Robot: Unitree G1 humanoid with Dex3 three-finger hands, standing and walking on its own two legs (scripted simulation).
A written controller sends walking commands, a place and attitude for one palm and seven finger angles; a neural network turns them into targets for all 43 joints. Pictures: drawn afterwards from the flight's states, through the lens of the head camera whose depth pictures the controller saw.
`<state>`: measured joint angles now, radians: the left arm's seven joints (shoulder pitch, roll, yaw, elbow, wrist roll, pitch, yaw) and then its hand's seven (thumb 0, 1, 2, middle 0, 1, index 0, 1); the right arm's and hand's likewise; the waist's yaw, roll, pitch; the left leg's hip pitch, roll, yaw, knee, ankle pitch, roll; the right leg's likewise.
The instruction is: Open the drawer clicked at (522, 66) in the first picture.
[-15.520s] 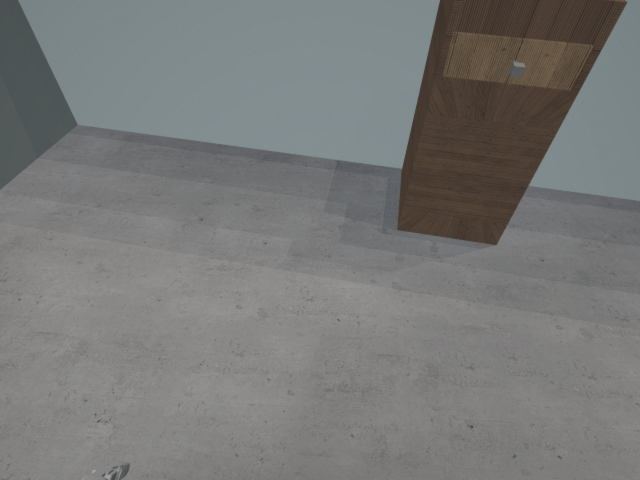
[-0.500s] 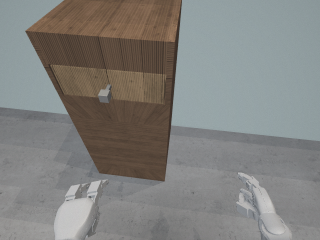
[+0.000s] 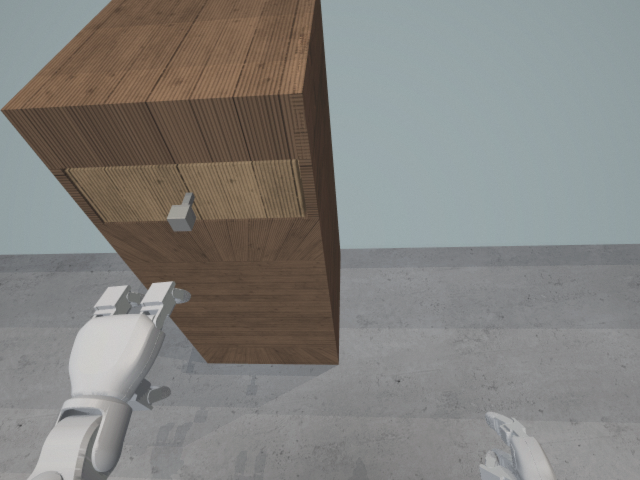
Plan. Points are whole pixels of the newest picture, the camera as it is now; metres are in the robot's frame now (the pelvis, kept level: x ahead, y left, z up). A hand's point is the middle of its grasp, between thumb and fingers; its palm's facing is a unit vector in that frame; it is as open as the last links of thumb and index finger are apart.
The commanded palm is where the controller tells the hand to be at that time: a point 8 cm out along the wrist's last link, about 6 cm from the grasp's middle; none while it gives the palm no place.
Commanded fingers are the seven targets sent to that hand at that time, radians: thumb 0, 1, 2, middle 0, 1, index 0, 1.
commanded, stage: raise the hand with hooked fingers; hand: left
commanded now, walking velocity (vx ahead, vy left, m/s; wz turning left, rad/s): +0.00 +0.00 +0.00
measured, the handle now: (184, 210) +0.50 +0.29 +0.02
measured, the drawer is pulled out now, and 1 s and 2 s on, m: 0.00 0.00 0.00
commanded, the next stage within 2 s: move the hooked fingers above the handle in 0.92 s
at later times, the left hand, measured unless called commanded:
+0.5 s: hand (75, 274) +0.29 +0.31 +0.13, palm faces +0.13 -0.06 -0.99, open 13.8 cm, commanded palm +0.26 +0.30 +0.19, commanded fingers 0.00 -0.50 0.30 -0.30 -1.20 -0.30 -1.20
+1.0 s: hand (68, 275) +0.28 +0.31 +0.14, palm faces +0.13 -0.06 -0.99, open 13.9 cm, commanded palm +0.25 +0.30 +0.19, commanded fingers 0.00 -0.50 0.30 -0.30 -1.20 -0.30 -1.20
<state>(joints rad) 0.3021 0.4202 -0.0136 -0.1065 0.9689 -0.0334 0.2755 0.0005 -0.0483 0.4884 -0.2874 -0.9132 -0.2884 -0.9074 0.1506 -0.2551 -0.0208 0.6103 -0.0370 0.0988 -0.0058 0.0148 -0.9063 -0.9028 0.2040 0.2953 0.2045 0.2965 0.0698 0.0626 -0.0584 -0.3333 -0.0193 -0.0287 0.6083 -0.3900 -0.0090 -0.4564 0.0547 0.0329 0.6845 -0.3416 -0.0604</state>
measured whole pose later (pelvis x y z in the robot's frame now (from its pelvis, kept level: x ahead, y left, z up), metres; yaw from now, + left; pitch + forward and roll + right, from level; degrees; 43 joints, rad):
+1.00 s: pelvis -0.02 +0.05 +0.02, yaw +2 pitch +1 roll +0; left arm -0.14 0.52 -0.03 0.00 0.90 0.02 0.03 0.00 -0.49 0.30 -0.32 -1.21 -0.32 -1.20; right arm 0.17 -0.25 -0.01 0.66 0.01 0.12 0.01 0.01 -0.91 -0.90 0.20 0.29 0.20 0.30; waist 0.10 0.08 0.00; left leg -0.17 -0.07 -0.06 0.41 -0.26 0.04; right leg -0.24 -0.01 0.02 0.43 -0.21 0.01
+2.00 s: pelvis -0.01 +0.05 +0.01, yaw +1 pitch +10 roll +0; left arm -0.58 0.55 -0.04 0.65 0.99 -0.13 0.08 0.00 -0.49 0.30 -0.32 -1.20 -0.32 -1.20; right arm 0.28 -0.25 -0.05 0.66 0.02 0.14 -0.04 0.01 -0.91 -0.90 0.20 0.30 0.20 0.30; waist 0.01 0.04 -0.07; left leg -0.40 -0.06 -0.03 0.57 -0.34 0.04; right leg -0.48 0.01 0.04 0.57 -0.26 0.00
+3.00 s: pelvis -0.02 +0.03 +0.00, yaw +0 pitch +15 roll +0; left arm -0.80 0.68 0.04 1.01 1.05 -0.17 0.12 0.00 -0.49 0.30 -0.32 -1.21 -0.32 -1.20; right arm 0.33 -0.28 -0.05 0.67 0.03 0.14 -0.08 0.01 -0.91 -0.90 0.20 0.30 0.20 0.30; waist -0.08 0.04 -0.09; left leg -0.54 -0.02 -0.03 0.64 -0.35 0.02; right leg -0.62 0.05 0.03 0.62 -0.26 -0.02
